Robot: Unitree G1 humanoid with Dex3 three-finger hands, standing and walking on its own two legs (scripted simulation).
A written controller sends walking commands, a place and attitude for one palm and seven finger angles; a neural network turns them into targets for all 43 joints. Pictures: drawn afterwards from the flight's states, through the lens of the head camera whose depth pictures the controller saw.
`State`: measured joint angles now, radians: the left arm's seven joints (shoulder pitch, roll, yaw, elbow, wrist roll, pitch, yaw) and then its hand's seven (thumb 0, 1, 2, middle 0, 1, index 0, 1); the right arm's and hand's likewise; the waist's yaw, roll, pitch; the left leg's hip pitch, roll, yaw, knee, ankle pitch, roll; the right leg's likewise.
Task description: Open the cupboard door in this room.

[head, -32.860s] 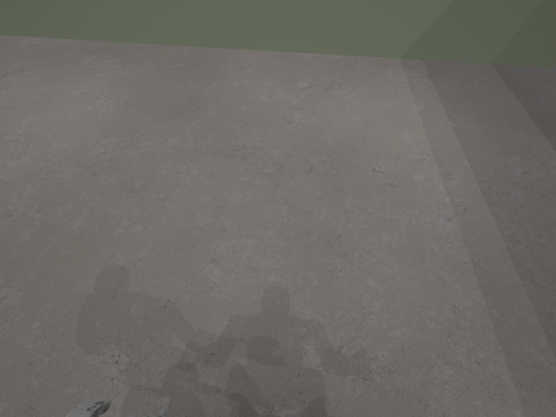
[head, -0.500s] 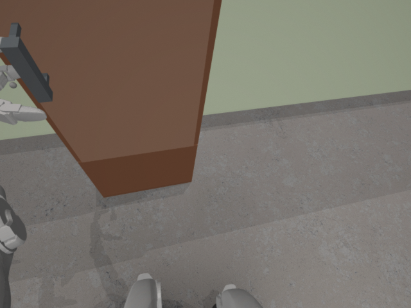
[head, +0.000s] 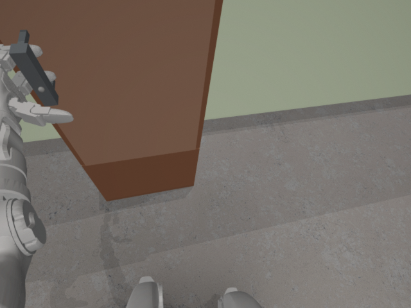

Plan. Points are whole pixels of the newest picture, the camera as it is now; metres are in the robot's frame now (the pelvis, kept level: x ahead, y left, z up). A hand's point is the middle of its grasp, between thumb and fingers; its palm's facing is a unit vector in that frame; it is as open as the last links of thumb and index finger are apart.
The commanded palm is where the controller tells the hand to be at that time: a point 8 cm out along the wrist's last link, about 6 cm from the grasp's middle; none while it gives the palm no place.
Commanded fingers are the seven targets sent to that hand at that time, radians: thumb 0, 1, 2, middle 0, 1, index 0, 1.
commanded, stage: slide the fingers in behind the handle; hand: left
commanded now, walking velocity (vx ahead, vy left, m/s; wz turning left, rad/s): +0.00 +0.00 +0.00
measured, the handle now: (38, 69) +0.54 +0.29 +0.11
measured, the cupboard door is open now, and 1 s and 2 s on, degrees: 0 0 31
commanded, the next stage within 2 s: close the thumb around the handle in 0.38 s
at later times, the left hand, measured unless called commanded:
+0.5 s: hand (44, 89) +0.49 +0.26 +0.11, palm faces +0.16 -0.99 +0.00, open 14.0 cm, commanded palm +0.46 +0.30 +0.11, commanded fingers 0.00 -0.39 0.35 -0.31 -1.21 -0.31 -1.21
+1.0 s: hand (42, 89) +0.48 +0.27 +0.11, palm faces +0.17 -0.99 +0.01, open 7.2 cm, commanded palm +0.46 +0.30 +0.11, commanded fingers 0.00 0.90 0.90 -0.40 -1.35 -0.40 -1.35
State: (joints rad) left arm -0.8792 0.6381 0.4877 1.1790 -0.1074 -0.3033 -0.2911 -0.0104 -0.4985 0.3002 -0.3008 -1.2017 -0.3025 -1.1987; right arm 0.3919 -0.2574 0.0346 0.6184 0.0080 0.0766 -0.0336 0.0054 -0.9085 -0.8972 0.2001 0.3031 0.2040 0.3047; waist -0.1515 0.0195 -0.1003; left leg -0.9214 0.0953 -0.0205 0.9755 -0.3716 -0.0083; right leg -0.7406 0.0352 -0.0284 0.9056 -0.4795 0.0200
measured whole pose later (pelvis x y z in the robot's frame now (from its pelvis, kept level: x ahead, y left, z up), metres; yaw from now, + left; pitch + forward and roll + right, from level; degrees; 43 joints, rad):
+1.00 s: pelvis +0.00 +0.00 +0.00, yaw +0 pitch +18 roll -4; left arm -0.87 0.63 0.48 1.17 -0.11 -0.32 -0.27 0.00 0.48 0.72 -0.36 -1.30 -0.37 -1.30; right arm 0.39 -0.26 0.03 0.63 0.01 0.07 -0.04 0.01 -0.91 -0.90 0.20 0.30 0.20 0.30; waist -0.15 0.02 -0.10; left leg -0.92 0.10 -0.02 0.97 -0.37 -0.01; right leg -0.74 0.04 -0.03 0.91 -0.48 0.02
